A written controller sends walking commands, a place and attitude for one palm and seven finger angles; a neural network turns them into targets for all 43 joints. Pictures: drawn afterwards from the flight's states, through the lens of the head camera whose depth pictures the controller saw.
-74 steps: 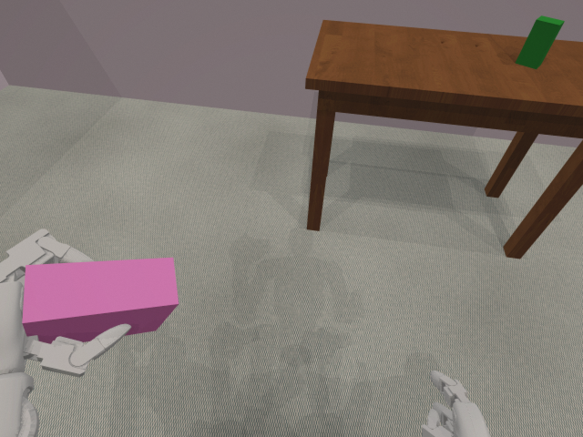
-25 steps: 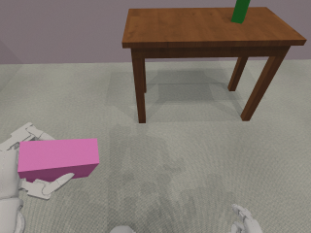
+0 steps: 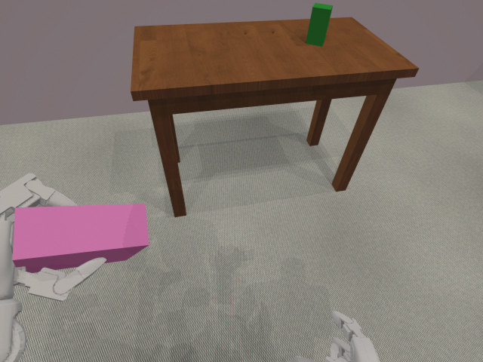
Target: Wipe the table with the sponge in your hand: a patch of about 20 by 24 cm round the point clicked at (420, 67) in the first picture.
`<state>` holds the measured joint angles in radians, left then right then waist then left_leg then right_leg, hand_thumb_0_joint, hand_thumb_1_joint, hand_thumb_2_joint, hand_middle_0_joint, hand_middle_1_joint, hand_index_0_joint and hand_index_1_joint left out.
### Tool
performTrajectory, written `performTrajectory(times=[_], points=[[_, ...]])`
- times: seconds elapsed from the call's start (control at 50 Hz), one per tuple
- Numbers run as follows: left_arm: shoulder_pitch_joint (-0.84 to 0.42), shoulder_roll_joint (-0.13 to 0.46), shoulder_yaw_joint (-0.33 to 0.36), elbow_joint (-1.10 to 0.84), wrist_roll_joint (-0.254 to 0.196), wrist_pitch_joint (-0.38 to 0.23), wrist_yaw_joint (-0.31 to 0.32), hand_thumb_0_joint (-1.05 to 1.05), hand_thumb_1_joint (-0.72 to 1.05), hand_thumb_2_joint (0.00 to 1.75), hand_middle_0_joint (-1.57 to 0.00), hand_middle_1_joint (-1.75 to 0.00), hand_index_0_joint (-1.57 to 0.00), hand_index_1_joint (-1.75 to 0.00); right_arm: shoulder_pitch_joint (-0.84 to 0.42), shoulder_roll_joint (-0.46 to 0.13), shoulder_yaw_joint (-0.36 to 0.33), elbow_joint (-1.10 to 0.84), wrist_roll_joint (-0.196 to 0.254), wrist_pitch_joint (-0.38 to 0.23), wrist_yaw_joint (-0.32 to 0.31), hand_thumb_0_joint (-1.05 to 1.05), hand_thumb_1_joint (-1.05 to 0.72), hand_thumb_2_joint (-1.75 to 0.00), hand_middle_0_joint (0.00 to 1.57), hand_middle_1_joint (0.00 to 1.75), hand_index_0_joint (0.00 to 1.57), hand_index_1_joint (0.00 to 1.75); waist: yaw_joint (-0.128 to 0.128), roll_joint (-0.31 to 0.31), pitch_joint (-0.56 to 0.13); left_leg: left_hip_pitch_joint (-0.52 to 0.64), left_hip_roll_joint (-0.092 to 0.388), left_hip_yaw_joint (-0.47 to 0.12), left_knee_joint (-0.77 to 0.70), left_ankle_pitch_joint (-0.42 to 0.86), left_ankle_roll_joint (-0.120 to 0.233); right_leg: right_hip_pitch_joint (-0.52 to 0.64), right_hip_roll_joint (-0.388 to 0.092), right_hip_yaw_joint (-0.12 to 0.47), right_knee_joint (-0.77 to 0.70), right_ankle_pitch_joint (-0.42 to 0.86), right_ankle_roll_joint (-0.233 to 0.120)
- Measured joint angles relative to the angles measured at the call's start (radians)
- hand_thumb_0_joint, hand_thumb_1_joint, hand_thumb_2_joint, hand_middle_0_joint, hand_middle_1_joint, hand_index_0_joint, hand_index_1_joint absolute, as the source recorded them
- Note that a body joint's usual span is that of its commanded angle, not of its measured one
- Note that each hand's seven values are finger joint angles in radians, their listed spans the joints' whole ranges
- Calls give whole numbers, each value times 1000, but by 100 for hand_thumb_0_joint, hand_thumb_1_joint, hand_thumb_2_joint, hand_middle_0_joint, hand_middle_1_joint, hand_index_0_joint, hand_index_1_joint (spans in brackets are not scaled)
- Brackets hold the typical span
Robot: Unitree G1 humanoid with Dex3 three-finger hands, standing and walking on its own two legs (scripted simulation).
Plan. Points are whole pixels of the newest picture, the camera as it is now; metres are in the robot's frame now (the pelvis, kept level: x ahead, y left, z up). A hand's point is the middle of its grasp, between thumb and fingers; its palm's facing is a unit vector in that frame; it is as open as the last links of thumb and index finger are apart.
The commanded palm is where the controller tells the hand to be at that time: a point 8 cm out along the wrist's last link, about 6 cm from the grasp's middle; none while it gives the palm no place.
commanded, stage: walk to a spot facing it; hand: left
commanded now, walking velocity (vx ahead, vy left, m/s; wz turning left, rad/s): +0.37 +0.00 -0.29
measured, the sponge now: (100, 237) +0.23 +0.20 +0.16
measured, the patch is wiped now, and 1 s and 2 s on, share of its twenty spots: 0.00 0.00 0.00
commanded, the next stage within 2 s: take the last steps up to it in 0.50 s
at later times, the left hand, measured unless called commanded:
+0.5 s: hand (159, 130) +0.40 +0.16 +0.19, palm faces +0.31 -0.81 -0.50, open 9.4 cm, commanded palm +0.35 +0.22 +0.17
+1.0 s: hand (191, 94) +0.52 +0.14 +0.19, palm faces +0.39 -0.77 -0.50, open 9.4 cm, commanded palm +0.47 +0.18 +0.17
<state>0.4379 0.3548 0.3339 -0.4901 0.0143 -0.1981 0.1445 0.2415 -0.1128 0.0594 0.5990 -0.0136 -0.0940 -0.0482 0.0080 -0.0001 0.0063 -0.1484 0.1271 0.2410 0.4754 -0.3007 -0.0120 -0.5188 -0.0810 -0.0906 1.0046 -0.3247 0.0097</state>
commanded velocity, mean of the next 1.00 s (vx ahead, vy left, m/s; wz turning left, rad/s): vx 0.31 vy -0.02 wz -0.06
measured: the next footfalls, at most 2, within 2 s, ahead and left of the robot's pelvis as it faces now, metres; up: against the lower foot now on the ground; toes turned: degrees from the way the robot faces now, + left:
right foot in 0.18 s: +0.18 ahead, -0.15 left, +0.00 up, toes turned -13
left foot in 0.58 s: +0.36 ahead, +0.09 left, +0.00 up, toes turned +7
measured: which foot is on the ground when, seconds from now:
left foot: down 0.00-0.20, up 0.22-0.56, down 0.58-0.94, up 0.96-1.00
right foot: up 0.00-0.16, down 0.18-0.60, up 0.62-0.90, down 0.92-1.00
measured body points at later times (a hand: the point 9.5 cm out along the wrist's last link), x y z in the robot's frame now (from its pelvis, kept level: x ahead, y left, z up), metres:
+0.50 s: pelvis +0.17 -0.05 -0.01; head +0.20 -0.05 +0.44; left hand +0.38 +0.21 +0.22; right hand +0.31 -0.33 -0.09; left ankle +0.29 +0.10 -0.70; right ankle +0.14 -0.14 -0.74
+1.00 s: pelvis +0.29 -0.09 -0.02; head +0.30 -0.13 +0.43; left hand +0.49 +0.18 +0.21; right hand +0.44 -0.29 -0.13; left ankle +0.31 +0.07 -0.71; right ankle +0.29 -0.17 -0.74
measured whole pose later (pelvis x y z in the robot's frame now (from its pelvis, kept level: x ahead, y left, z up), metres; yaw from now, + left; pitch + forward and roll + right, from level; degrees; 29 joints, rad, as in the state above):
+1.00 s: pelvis +0.29 -0.09 -0.02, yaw -5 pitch -1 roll +1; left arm 0.44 0.38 0.39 -0.47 -0.02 -0.21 0.15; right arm 0.21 -0.15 0.03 0.62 0.01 -0.04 -0.05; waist 0.03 0.09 0.03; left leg -0.39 0.15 0.10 0.85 -0.46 -0.03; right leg -0.29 -0.04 -0.16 0.64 -0.33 -0.05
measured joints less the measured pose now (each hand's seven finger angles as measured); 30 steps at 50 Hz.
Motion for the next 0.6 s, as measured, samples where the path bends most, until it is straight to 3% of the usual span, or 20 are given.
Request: performTrajectory(times=[0.08, 0.16, 0.2, 0.22, 0.28, 0.34, 0.38, 0.44, 0.54, 0.6], points=[[19, 18, 28, -6, -4, -15, -4, -1, -43, 98, -82, -134, -83, -134, 16, 8, 2, 4, -4, -1, 4, 1, -90, -90, 21, 30, 20, 30, -5, 28, 13, 58, 31, 25, -39, -21, -31, 13, -15, -44, -175, 40, 6], [20, 52, 58, 17, -14, -9, -9, -1, -43, 98, -82, -134, -83, -134, 29, -11, -14, 2, 2, 7, 4, 1, -90, -90, 21, 30, 21, 30, -17, 52, 34, 71, 81, 28, 45, -102, -66, 111, 27, -107, -392, 77, -9], [-4, 70, 62, 12, -9, 0, -11, -1, -43, 98, -82, -134, -83, -134, 19, -29, -29, 7, 13, 15, 8, 1, -90, -90, 21, 30, 21, 30, -20, 48, 56, 2, 110, -4, 245, -149, -35, 143, 44, -116, -414, 130, -62], [-22, 57, 56, 9, -8, 3, -12, -1, -43, 98, -82, -134, -83, -134, -6, -48, -38, 22, 16, 26, 11, 1, -90, -90, 21, 30, 21, 30, -19, 52, 76, -61, 104, -61, 401, -170, -17, 132, 47, -115, -363, 101, -80], [-20, 11, 36, -9, -18, -1, -17, -1, -43, 99, -82, -134, -83, -134, -74, -101, -68, 48, 17, 53, 19, 1, -90, -90, 21, 30, 20, 30, -25, 48, 116, -243, 25, -179, 761, -189, -5, 146, 51, -90, -317, 26, -82], [57, 5, 35, -58, -19, -10, -21, -1, -43, 99, -83, -134, -83, -134, -101, -134, -91, 35, 18, 73, 21, 1, -90, -90, 20, 30, 20, 30, -47, 42, 117, -393, 1, -205, 874, -118, -19, 191, 61, -76, -361, 22, -71], [97, 24, 45, -97, -20, -20, -21, -1, -43, 99, -83, -134, -83, -134, -99, -143, -103, 22, 18, 82, 16, 1, -91, -90, 20, 30, 20, 30, -52, 32, 108, -456, 9, -200, 818, -79, -26, 225, 64, -73, -399, 21, -72], [117, 58, 76, -140, -29, -38, -13, -1, -43, 99, -83, -134, -83, -134, -75, -145, -112, 3, 16, 84, 9, 1, -91, -90, 20, 30, 20, 30, -46, 6, 87, -466, 25, -170, 583, -28, -22, 274, 57, -65, -444, 13, -64], [89, 66, 100, -128, -40, -54, 13, -1, -43, 99, -83, -134, -83, -134, -19, -138, -112, -14, 16, 73, -7, 1, -91, -90, 20, 30, 20, 30, -24, -22, 43, -340, 3, -100, 225, 69, -5, 351, 26, -56, -437, -56, -30], [56, 44, 94, -82, -42, -48, 24, -1, -43, 99, -83, -134, -83, -134, -1, -132, -110, -29, 16, 65, -23, 1, -91, -90, 20, 30, 20, 30, -16, -19, 16, -236, -27, -68, 104, 160, 17, 351, 4, -38, -309, -151, -6]])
